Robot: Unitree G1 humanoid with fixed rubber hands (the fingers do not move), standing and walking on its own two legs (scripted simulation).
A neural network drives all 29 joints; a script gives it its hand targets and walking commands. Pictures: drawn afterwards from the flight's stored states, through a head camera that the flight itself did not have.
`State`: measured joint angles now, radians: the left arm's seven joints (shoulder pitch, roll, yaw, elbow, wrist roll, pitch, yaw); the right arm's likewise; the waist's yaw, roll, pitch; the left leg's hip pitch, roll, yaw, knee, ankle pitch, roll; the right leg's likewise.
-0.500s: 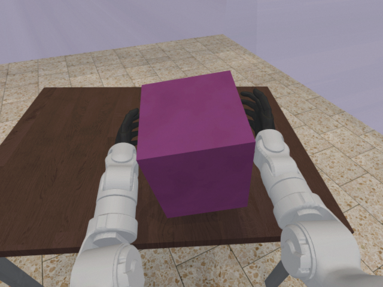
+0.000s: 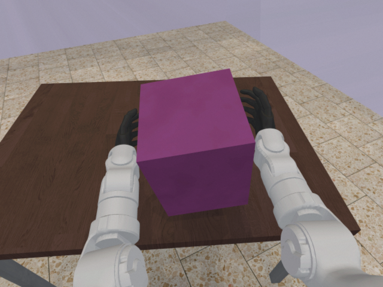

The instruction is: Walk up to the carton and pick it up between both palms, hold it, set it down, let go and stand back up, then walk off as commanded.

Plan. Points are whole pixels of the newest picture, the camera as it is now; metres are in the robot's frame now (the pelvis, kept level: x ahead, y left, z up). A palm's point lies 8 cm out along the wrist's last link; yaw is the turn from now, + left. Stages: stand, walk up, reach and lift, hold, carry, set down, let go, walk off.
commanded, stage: set down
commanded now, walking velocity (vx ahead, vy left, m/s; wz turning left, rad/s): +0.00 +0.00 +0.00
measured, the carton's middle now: (196, 147) +0.43 +0.00 +0.07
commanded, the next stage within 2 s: none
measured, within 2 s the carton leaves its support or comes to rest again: neither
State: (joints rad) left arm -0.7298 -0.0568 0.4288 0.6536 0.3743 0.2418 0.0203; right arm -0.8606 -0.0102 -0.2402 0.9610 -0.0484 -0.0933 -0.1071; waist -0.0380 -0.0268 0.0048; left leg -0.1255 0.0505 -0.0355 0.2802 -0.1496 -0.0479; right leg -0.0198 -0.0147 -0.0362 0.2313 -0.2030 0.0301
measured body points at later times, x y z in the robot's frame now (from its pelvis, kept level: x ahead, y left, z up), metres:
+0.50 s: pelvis +0.00 -0.01 +0.00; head +0.02 +0.00 +0.45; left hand +0.42 +0.14 +0.09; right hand +0.43 -0.15 +0.14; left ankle +0.00 +0.15 -0.75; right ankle -0.05 -0.12 -0.75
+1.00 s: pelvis +0.01 -0.01 +0.00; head +0.06 +0.00 +0.45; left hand +0.43 +0.13 +0.05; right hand +0.45 -0.16 +0.10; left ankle +0.00 +0.15 -0.75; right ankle -0.05 -0.12 -0.75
